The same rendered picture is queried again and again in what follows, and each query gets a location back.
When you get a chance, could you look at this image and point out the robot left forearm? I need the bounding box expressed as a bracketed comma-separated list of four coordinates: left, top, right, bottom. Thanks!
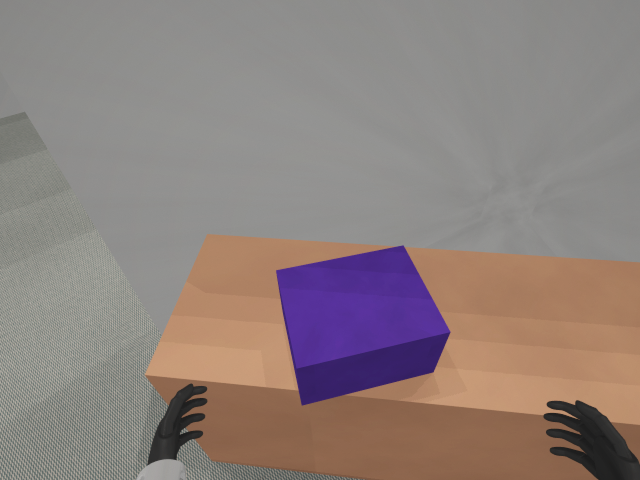
[136, 459, 186, 480]

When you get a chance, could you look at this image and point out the right robot hand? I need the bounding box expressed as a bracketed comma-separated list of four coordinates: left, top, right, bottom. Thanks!
[543, 400, 640, 480]

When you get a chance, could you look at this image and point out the carton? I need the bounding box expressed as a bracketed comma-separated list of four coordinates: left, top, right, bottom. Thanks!
[276, 245, 450, 406]

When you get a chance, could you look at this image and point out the left robot hand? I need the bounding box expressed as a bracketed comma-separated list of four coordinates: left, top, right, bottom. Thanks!
[147, 384, 207, 466]

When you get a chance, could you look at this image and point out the pedestal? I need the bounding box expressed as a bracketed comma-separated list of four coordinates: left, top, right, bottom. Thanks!
[145, 234, 640, 480]

